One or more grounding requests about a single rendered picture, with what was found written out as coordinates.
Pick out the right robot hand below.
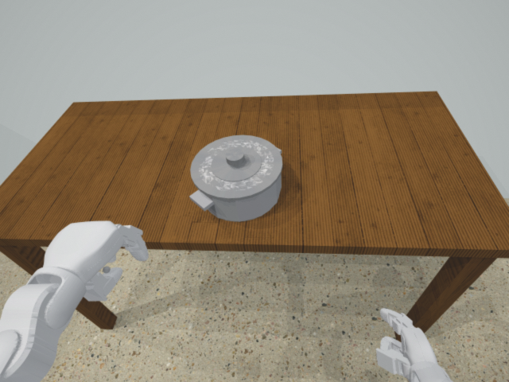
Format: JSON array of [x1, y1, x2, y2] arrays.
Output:
[[376, 308, 438, 382]]

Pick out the robot left forearm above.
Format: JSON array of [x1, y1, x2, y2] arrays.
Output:
[[0, 267, 86, 382]]

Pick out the pot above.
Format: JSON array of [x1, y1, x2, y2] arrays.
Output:
[[189, 147, 282, 222]]

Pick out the robot right forearm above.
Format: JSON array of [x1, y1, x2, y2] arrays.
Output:
[[410, 361, 453, 382]]

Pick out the knob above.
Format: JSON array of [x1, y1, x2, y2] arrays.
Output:
[[226, 149, 245, 166]]

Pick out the lid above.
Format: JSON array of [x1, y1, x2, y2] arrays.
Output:
[[190, 135, 282, 201]]

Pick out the left robot hand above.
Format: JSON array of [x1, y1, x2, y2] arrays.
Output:
[[43, 221, 149, 302]]

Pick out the table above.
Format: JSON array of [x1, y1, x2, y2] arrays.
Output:
[[0, 92, 509, 342]]

